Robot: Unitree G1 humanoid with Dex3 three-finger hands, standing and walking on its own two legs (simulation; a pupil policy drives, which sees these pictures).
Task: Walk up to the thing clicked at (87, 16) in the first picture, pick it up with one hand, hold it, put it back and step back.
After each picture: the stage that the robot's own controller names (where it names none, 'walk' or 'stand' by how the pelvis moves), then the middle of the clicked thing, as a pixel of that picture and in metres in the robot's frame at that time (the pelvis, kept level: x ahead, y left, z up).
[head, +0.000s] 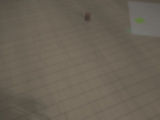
stand; (87, 16) +1.92 -0.09 -0.72
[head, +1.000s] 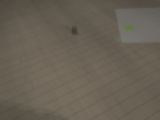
walk; (74, 30) +1.77 +0.18 -0.70
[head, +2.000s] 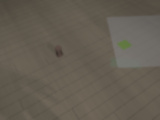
walk; (58, 51) +1.20 +0.28 -0.71
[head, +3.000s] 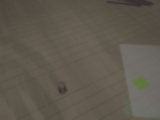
walk; (62, 88) +0.77 +0.20 -0.71
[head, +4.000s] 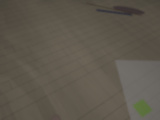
walk; out of the picture +0.47 +0.14 -0.70
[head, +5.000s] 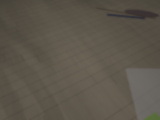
stand; out of the picture +0.38 +0.16 -0.72
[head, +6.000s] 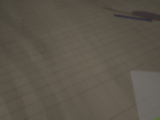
stand; out of the picture +0.38 +0.13 -0.72
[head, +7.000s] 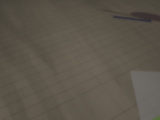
stand; out of the picture +0.39 +0.14 -0.73
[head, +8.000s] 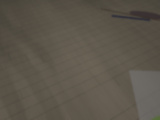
stand; out of the picture +0.38 +0.15 -0.73
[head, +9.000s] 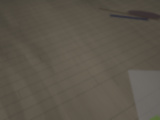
stand; out of the picture +0.37 +0.15 -0.73
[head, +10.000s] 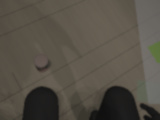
go down; (41, 63) +0.46 +0.16 -0.38
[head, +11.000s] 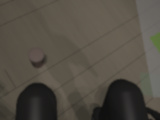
approach; (37, 58) +0.47 +0.17 -0.31
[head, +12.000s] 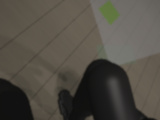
close in; out of the picture +0.46 +0.22 -0.23
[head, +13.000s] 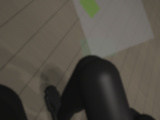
close; out of the picture +0.46 +0.23 -0.23
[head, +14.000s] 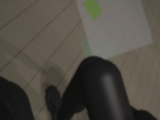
lift; out of the picture +0.43 +0.22 -0.24
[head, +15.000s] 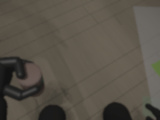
lift; (32, 81) +0.34 +0.17 -0.02
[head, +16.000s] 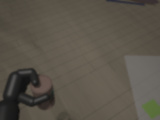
hold; (43, 93) +0.32 +0.14 +0.00
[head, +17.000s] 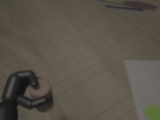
hold; (42, 96) +0.31 +0.15 +0.00
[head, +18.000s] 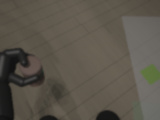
crouch; (33, 72) +0.39 +0.15 -0.06
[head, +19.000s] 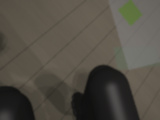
lower; out of the picture +0.50 +0.21 -0.14
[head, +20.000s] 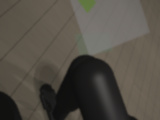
lower; out of the picture +0.47 +0.25 -0.24
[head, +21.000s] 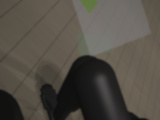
lower; out of the picture +0.47 +0.25 -0.24
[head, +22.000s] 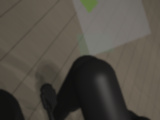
lower; out of the picture +0.47 +0.25 -0.24
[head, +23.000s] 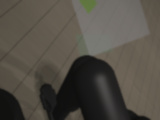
lower; out of the picture +0.47 +0.24 -0.24
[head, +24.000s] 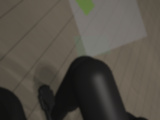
open; out of the picture +0.46 +0.22 -0.25
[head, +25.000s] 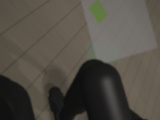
stand; out of the picture +0.46 +0.20 -0.25
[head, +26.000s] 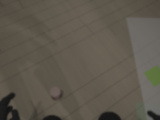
walk; (55, 93) +0.43 +0.13 -0.54
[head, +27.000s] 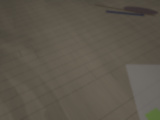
stand; out of the picture +0.39 +0.12 -0.67
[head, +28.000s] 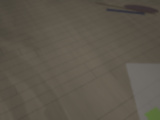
stand; out of the picture +0.39 +0.12 -0.67
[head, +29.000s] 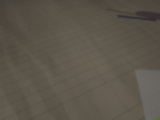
stand; out of the picture +0.40 +0.10 -0.72
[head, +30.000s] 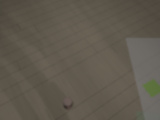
walk; (67, 103) +0.46 +0.08 -0.70
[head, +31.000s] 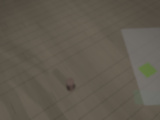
walk; (70, 85) +0.67 +0.11 -0.70
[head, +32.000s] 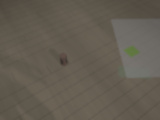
walk; (63, 59) +1.00 +0.18 -0.70
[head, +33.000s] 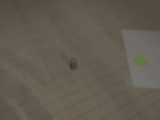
stand; (73, 64) +1.04 +0.08 -0.72
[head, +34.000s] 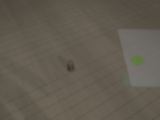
stand; (70, 66) +1.03 +0.11 -0.73
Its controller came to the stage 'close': yes
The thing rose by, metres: 0.72
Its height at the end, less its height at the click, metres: +0.00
